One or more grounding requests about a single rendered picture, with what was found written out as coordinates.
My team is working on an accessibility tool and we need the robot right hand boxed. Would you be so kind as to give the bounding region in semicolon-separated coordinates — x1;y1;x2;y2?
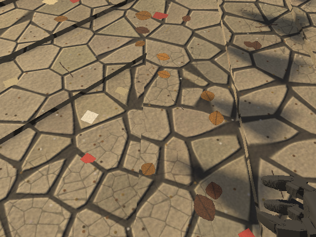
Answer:
257;174;316;237

